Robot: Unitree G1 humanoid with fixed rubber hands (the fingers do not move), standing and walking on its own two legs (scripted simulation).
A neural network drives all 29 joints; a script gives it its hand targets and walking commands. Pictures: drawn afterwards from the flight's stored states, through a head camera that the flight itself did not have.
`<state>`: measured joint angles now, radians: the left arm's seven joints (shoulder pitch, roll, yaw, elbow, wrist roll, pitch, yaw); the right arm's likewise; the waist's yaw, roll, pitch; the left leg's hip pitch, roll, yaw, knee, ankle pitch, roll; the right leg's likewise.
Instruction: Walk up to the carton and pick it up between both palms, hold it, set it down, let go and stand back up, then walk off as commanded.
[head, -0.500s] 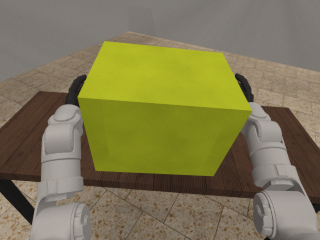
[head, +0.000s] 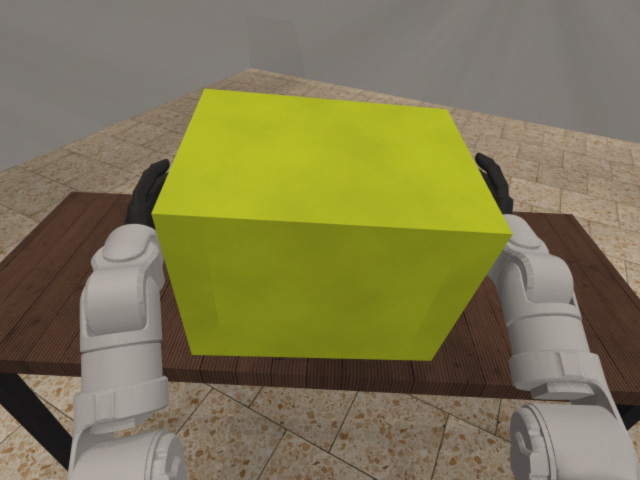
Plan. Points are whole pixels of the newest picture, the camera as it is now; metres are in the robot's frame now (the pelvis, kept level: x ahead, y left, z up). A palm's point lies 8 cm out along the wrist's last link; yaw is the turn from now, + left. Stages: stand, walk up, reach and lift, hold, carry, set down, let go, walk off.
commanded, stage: hold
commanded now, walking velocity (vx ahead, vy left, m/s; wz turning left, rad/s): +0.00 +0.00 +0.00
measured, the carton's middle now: (321, 229) +0.37 +0.00 +0.17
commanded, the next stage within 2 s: none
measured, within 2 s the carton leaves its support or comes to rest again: neither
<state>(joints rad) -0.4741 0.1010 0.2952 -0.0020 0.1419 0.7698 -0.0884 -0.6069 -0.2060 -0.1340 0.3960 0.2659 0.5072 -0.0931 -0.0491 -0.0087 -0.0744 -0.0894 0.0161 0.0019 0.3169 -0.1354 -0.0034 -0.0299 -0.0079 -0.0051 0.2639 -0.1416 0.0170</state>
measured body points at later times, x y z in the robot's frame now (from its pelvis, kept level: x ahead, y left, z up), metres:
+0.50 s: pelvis -0.01 -0.01 +0.00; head -0.07 +0.01 +0.45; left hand +0.34 +0.21 +0.21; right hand +0.37 -0.20 +0.21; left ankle +0.03 +0.12 -0.75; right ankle +0.01 -0.13 -0.75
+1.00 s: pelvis +0.00 +0.00 +0.00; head -0.07 +0.01 +0.45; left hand +0.35 +0.21 +0.20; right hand +0.37 -0.20 +0.21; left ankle +0.03 +0.12 -0.75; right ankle +0.01 -0.13 -0.75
